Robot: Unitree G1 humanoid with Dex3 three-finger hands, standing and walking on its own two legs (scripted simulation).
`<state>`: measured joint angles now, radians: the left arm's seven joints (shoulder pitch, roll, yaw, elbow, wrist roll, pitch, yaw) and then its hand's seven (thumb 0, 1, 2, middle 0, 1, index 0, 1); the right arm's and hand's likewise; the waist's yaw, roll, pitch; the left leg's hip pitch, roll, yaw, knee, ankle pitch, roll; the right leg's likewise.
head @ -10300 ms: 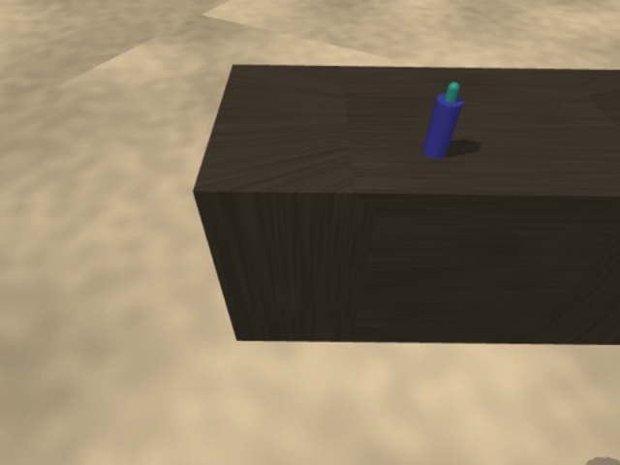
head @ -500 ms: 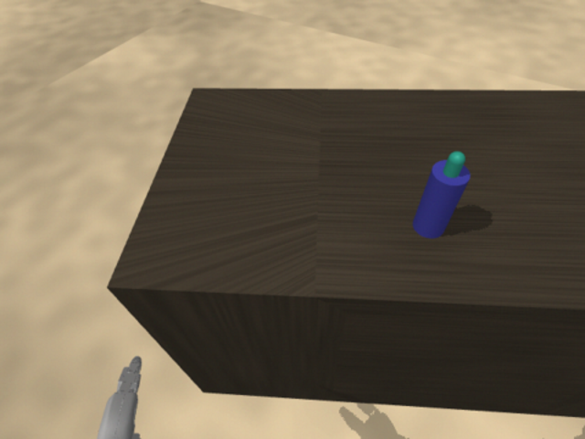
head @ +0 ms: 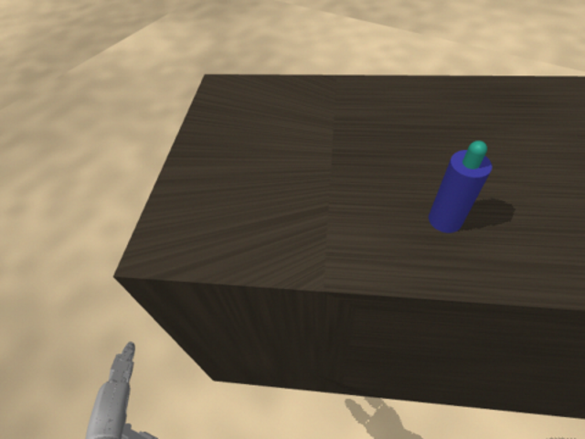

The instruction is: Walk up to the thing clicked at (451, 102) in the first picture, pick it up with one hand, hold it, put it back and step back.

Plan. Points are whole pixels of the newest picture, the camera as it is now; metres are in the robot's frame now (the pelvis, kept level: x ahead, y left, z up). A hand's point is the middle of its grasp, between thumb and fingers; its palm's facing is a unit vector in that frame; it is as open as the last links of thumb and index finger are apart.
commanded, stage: go down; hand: right
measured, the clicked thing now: (460, 186) +0.50 -0.20 +0.04
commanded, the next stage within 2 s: approach in 1.14 s
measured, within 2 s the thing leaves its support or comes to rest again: neither
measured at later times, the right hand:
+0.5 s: hand out of the picture +0.40 -0.38 +0.14, palm faces +0.18 +0.98 +0.01, open 17.3 cm
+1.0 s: hand out of the picture +0.42 -0.38 +0.14, palm faces +0.19 +0.98 +0.01, open 17.3 cm
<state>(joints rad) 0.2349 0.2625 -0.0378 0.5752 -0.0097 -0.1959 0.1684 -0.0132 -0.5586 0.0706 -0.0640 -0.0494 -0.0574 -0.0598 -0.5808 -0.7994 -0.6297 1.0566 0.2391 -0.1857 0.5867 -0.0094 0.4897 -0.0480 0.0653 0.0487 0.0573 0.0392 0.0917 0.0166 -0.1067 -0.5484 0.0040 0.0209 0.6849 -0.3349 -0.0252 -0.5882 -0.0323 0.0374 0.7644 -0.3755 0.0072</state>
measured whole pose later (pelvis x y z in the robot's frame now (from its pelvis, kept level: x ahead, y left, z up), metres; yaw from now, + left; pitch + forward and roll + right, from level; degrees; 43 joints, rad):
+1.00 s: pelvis +0.00 -0.01 -0.02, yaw +1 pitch +16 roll +3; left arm 0.26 0.26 -0.07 0.46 0.01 -0.17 0.13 -0.01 -0.56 0.07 -0.06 -0.04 -0.05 -0.05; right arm -0.79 -0.96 -0.63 1.22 0.15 -0.15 0.58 -0.01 0.50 -0.04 0.07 0.05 0.06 0.04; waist 0.14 0.01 -0.12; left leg -0.69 -0.01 0.02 0.78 -0.36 -0.03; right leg -0.75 -0.04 0.04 0.89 -0.42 0.00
